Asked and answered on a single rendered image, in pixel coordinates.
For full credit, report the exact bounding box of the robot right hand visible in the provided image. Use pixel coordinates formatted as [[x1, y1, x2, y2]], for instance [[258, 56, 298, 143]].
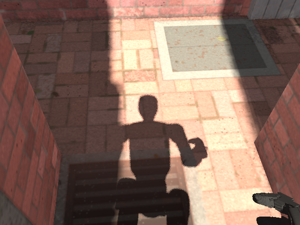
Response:
[[252, 192, 300, 225]]

